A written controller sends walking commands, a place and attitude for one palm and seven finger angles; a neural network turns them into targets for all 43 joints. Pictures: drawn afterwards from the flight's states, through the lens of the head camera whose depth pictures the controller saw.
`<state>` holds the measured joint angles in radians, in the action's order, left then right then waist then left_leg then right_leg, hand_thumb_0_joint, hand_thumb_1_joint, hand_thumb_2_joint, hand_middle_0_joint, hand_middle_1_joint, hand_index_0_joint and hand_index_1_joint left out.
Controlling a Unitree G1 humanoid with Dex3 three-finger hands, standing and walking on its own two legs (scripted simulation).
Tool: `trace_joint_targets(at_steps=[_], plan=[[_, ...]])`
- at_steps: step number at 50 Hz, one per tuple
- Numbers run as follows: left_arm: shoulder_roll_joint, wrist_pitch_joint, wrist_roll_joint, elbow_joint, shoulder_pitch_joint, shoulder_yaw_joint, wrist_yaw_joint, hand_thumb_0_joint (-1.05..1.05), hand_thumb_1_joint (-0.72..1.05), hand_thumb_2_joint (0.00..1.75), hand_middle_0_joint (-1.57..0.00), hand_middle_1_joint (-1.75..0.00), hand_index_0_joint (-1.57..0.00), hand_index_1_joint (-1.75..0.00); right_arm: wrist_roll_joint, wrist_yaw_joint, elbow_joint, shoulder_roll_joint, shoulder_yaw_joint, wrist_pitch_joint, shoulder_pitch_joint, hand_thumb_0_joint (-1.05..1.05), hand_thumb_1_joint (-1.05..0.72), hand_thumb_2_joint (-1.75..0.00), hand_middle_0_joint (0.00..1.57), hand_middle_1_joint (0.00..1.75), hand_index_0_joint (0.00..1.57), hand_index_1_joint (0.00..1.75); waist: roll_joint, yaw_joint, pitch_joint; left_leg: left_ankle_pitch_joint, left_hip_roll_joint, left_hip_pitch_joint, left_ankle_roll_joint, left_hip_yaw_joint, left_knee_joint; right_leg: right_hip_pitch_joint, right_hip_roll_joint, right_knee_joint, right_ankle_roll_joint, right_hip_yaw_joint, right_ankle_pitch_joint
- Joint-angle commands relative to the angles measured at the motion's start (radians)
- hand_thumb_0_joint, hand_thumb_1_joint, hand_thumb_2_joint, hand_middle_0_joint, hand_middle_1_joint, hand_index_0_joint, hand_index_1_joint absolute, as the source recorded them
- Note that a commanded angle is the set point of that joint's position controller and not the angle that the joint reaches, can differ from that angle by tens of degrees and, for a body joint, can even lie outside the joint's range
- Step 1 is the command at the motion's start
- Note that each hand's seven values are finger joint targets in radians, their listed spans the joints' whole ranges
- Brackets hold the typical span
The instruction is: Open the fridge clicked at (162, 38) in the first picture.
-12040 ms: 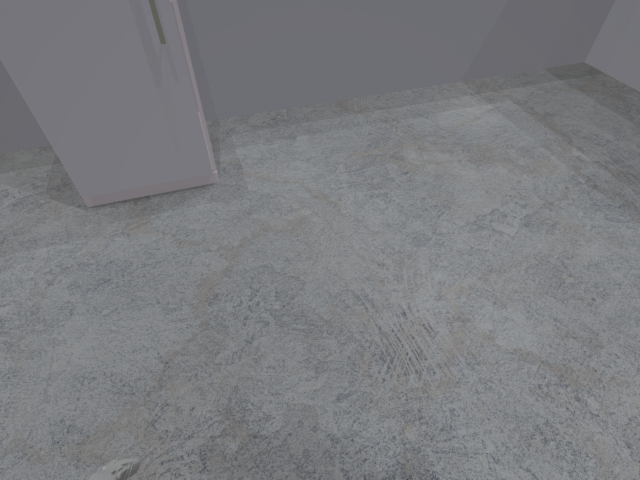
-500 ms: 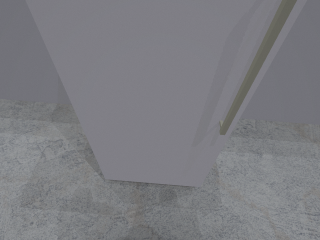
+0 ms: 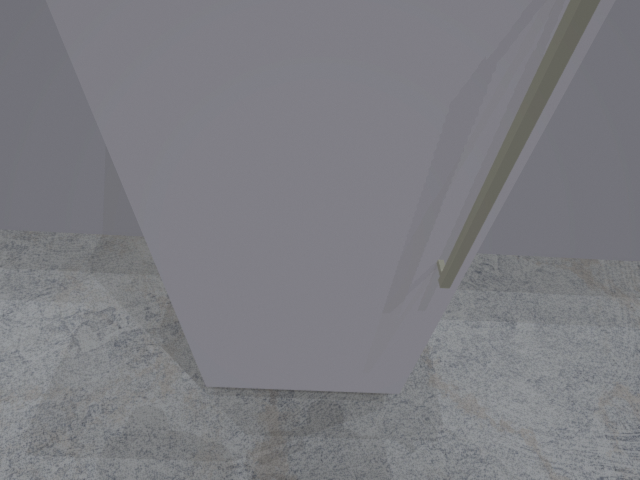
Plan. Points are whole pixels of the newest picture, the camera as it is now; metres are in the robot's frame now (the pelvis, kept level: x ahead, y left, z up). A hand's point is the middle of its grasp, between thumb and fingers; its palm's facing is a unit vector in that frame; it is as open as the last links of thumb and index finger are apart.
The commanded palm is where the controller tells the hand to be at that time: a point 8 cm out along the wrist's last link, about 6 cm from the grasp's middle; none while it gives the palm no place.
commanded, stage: look again from close up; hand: right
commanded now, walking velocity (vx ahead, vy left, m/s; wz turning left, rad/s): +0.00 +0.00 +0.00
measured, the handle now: (494, 165) +0.47 -0.19 +0.18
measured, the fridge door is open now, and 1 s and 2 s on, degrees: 0 0 0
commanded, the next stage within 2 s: raise the hand to about handle height in 0.82 s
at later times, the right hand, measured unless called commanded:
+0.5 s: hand out of the picture -0.01 -0.18 -0.17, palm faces +0.02 +0.98 -0.20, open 7.4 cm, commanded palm none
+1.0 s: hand out of the picture +0.07 -0.21 -0.13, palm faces +0.18 +0.96 -0.20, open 7.4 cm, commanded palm +0.09 -0.25 -0.06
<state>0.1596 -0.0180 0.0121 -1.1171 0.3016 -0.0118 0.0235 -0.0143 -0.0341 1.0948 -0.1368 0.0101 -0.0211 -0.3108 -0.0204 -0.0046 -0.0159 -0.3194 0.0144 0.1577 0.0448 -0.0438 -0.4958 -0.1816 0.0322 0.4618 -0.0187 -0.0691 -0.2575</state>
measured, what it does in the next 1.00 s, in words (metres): stands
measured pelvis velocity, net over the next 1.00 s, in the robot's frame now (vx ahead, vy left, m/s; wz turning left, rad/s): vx -0.01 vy -0.02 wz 0.00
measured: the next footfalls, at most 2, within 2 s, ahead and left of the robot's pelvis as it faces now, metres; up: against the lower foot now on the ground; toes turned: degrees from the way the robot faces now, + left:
none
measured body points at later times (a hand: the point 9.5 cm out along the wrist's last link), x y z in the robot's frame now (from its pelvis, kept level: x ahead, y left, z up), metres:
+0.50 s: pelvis +0.00 +0.00 +0.00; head +0.01 +0.00 +0.45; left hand +0.00 +0.21 -0.16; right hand -0.01 -0.23 -0.15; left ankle -0.03 +0.09 -0.74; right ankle -0.01 -0.13 -0.74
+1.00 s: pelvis -0.01 -0.02 +0.00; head +0.01 -0.02 +0.45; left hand +0.02 +0.21 -0.15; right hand +0.06 -0.26 -0.11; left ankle -0.03 +0.09 -0.74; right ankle -0.01 -0.13 -0.74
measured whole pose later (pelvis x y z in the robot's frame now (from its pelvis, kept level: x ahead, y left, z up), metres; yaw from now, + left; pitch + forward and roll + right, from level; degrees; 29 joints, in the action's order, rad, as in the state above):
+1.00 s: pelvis -0.01 -0.02 +0.00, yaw +0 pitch -1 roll +0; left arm 0.18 -0.12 -0.02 -1.00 0.32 -0.02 0.05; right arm 0.08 -0.05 0.58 -0.17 -0.03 0.04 -0.41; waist 0.00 0.02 -0.04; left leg -0.29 0.00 0.17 0.02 -0.04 -0.48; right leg -0.20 0.01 0.47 0.01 -0.08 -0.25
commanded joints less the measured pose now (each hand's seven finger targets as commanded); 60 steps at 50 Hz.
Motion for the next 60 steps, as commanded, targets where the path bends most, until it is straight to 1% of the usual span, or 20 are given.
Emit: trace_joint_targets(at_steps=[1, 7, 19, 25, 45, 46, 47, 48, 49, 50, 51, 52, 53, 54, 55, 56, 57, 58, 59, 60], plan=[[0.059, -0.008, 0.0, 0.021, 0.044, 0.013, 0.008, 0.0, 0.9, 0.9, -0.2, -0.3, -0.2, -0.3, 0.001, -0.01, -0.021, -0.127, -0.023, -0.021, -0.058, 0.0, -0.9, -0.9, 0.2, 0.3, 0.2, 0.3, 0.046, -0.001, -0.036, 0.334, -0.13, 0.036, 0.008, 0.124, 0.117, 0.012, 0.065, -0.047, 0.03, 0.049, 0.147], [0.065, -0.007, 0.0, 0.014, 0.031, 0.013, 0.012, 0.0, 0.9, 0.9, -0.2, -0.3, -0.2, -0.3, 0.001, -0.009, -0.009, -0.126, -0.023, -0.02, -0.063, 0.0, -0.9, -0.9, 0.2, 0.3, 0.2, 0.3, 0.009, 0.0, -0.037, 0.343, -0.128, 0.033, 0.007, 0.123, 0.125, 0.025, 0.071, -0.055, 0.027, 0.049, 0.155], [0.07, -0.006, 0.0, 0.007, 0.018, 0.014, 0.011, 0.0, 0.9, 0.9, -0.2, -0.3, -0.2, -0.3, -0.002, -0.007, -0.006, -0.121, -0.02, -0.013, -0.054, 0.0, -0.9, -0.9, 0.2, 0.3, 0.2, 0.3, 0.026, 0.006, -0.086, 0.23, -0.12, 0.062, 0.0, 0.115, 0.15, 0.007, 0.075, -0.085, 0.032, 0.062, 0.132], [0.082, -0.012, 0.002, 0.006, 0.021, 0.016, 0.011, 0.0, 0.9, 0.9, -0.2, -0.3, -0.2, -0.3, 0.0, -0.005, -0.014, -0.131, -0.025, -0.014, -0.043, 0.0, -0.9, -0.9, 0.2, 0.3, 0.2, 0.3, 0.025, 0.008, -0.035, 0.261, -0.12, 0.029, 0.001, 0.107, 0.13, 0.021, 0.078, -0.088, 0.035, 0.071, 0.175], [0.102, -0.016, 0.002, 0.0, 0.003, 0.021, 0.01, 0.0, 0.9, 0.9, -0.2, -0.3, -0.2, -0.3, -0.001, -0.003, -0.016, -0.147, -0.03, -0.01, -0.008, 0.0, -0.9, -0.9, 0.2, 0.3, 0.2, 0.3, 0.01, 0.011, -0.046, 0.214, -0.12, 0.043, -0.004, 0.104, 0.13, 0.021, 0.084, -0.11, 0.044, 0.084, 0.182], [0.115, -0.021, -0.009, 0.073, -0.075, 0.025, 0.001, 0.0, 0.9, 0.9, -0.2, -0.3, -0.2, -0.3, -0.011, -0.044, 0.017, -0.124, -0.022, -0.028, -0.099, 0.0, -0.9, -0.9, 0.2, 0.3, 0.2, 0.3, 0.056, 0.036, -0.054, 0.619, -0.176, 0.053, -0.035, 0.158, 0.131, -0.042, 0.094, 0.119, 0.022, 0.048, 0.283], [0.287, -0.167, -0.058, 0.418, -0.047, 0.048, 0.043, 0.0, 0.9, 0.9, -0.2, -0.3, -0.2, -0.3, 0.204, -0.02, -1.518, -0.358, -0.132, -0.238, 0.631, 0.0, -0.88, -0.89, 0.2, 0.32, 0.2, 0.32, -0.095, -0.083, 0.448, 0.523, -0.077, -0.032, -0.019, 0.071, 0.035, 0.226, -0.033, -0.016, 0.052, 0.062, 0.33], [0.186, -0.241, -0.057, 0.389, -0.134, 0.011, 0.079, 0.0, 0.9, 0.9, -0.2, -0.3, -0.2, -0.3, 0.148, -0.062, -1.459, -0.443, -0.228, -0.22, 0.471, 0.0, -0.85, -0.88, 0.2, 0.33, 0.2, 0.33, -0.234, -0.011, 0.353, 0.34, -0.04, 0.014, -0.013, 0.067, 0.014, 0.271, -0.002, -0.021, 0.044, 0.018, 0.359], [0.205, -0.28, -0.031, 0.36, -0.104, 0.024, 0.079, 0.0, 0.9, 0.9, -0.2, -0.3, -0.2, -0.3, 0.136, -0.077, -1.243, -0.232, -0.091, -0.18, 0.166, 0.0, -0.83, -0.87, 0.21, 0.34, 0.21, 0.34, -0.244, 0.006, 0.362, 0.215, -0.033, 0.029, -0.007, -0.005, -0.008, 0.216, 0.006, -0.031, 0.031, 0.038, 0.356], [0.15, -0.284, -0.06, 0.333, -0.102, 0.022, 0.068, 0.0, 0.9, 0.9, -0.2, -0.3, -0.2, -0.3, 0.152, -0.077, -0.971, -0.007, 0.022, -0.081, -0.119, 0.0, -0.81, -0.86, 0.21, 0.36, 0.21, 0.36, -0.092, -0.021, 0.171, 0.173, -0.029, 0.113, -0.017, -0.027, 0.007, 0.099, 0.02, -0.035, 0.037, 0.064, 0.282], [0.199, -0.289, -0.067, 0.405, -0.103, 0.035, 0.058, 0.0, 0.9, 0.9, -0.2, -0.3, -0.2, -0.3, 0.201, -0.053, -1.154, -0.015, 0.01, -0.094, 0.029, 0.0, -0.78, -0.85, 0.21, 0.37, 0.21, 0.37, -0.061, -0.037, 0.09, 0.165, -0.036, 0.144, -0.028, -0.041, 0.011, 0.034, 0.008, -0.02, 0.04, 0.09, 0.194], [0.22, -0.296, -0.057, 0.436, -0.111, 0.055, 0.06, 0.0, 0.9, 0.9, -0.2, -0.3, -0.2, -0.3, 0.193, -0.033, -1.157, -0.08, -0.042, -0.14, 0.071, 0.0, -0.76, -0.84, 0.21, 0.39, 0.21, 0.39, 0.037, -0.059, 0.043, 0.101, -0.029, 0.217, -0.035, -0.047, 0.015, -0.022, 0.001, 0.014, 0.039, 0.092, 0.114], [0.221, -0.302, -0.046, 0.467, -0.117, 0.065, 0.06, 0.0, 0.9, 0.9, -0.2, -0.3, -0.2, -0.3, 0.184, -0.006, -1.088, -0.073, -0.056, -0.197, 0.042, 0.0, -0.74, -0.83, 0.21, 0.4, 0.21, 0.4, 0.116, -0.056, -0.01, 0.056, -0.026, 0.266, -0.038, -0.052, 0.008, -0.082, -0.017, 0.052, 0.039, 0.087, 0.073], [0.217, -0.296, -0.035, 0.477, -0.11, 0.075, 0.052, 0.0, 0.9, 0.9, -0.2, -0.3, -0.2, -0.3, 0.192, 0.031, -0.962, -0.058, -0.085, -0.248, -0.087, 0.0, -0.71, -0.82, 0.21, 0.42, 0.21, 0.42, 0.22, -0.025, -0.015, -0.002, -0.012, 0.331, -0.038, -0.061, -0.024, -0.156, -0.021, 0.095, 0.029, 0.08, 0.045], [0.209, -0.295, -0.028, 0.505, -0.138, 0.077, 0.038, 0.0, 0.9, 0.9, -0.2, -0.3, -0.2, -0.3, 0.214, 0.087, -0.857, -0.006, -0.08, -0.302, -0.224, 0.0, -0.69, -0.81, 0.22, 0.43, 0.22, 0.43, 0.286, 0.011, -0.051, -0.035, -0.011, 0.385, -0.038, -0.064, -0.072, -0.255, -0.028, 0.139, 0.021, 0.076, 0.01], [0.212, -0.29, -0.024, 0.532, -0.159, 0.082, 0.022, 0.0, 0.9, 0.9, -0.2, -0.3, -0.2, -0.3, 0.233, 0.15, -0.839, -0.015, -0.1, -0.368, -0.287, 0.0, -0.67, -0.8, 0.22, 0.45, 0.22, 0.45, 0.338, 0.036, -0.033, -0.053, -0.013, 0.41, -0.035, -0.055, -0.117, -0.331, -0.032, 0.181, 0.016, 0.07, -0.016], [0.214, -0.285, -0.022, 0.562, -0.174, 0.093, 0.008, 0.0, 0.9, 0.9, -0.2, -0.3, -0.2, -0.3, 0.248, 0.217, -0.847, -0.031, -0.121, -0.436, -0.339, 0.0, -0.64, -0.79, 0.22, 0.47, 0.22, 0.47, 0.334, 0.056, -0.001, -0.029, -0.014, 0.402, -0.03, -0.041, -0.158, -0.37, -0.04, 0.22, 0.01, 0.057, -0.01], [0.228, -0.273, -0.023, 0.602, -0.184, 0.107, -0.015, 0.0, 0.9, 0.9, -0.2, -0.3, -0.2, -0.3, 0.255, 0.287, -0.812, -0.083, -0.178, -0.479, -0.395, 0.0, -0.62, -0.78, 0.22, 0.48, 0.22, 0.48, 0.245, 0.081, 0.03, 0.061, -0.019, 0.357, -0.015, -0.025, -0.196, -0.364, -0.051, 0.249, 0.002, 0.047, 0.035], [0.236, -0.266, -0.024, 0.646, -0.205, 0.11, -0.028, 0.0, 0.9, 0.9, -0.2, -0.3, -0.2, -0.3, 0.263, 0.359, -0.84, -0.111, -0.181, -0.517, -0.371, 0.0, -0.6, -0.77, 0.22, 0.5, 0.22, 0.5, 0.205, 0.069, 0.072, 0.107, -0.029, 0.342, -0.01, -0.018, -0.23, -0.377, -0.061, 0.287, -0.001, 0.036, 0.048], [0.238, -0.259, -0.032, 0.682, -0.219, 0.113, -0.029, 0.0, 0.9, 0.9, -0.2, -0.3, -0.2, -0.3, 0.265, 0.399, -0.833, -0.166, -0.23, -0.519, -0.35, 0.0, -0.57, -0.76, 0.22, 0.51, 0.22, 0.51, 0.174, 0.072, 0.106, 0.129, -0.037, 0.339, -0.012, 0.003, -0.252, -0.407, -0.068, 0.32, 0.006, 0.024, 0.046]])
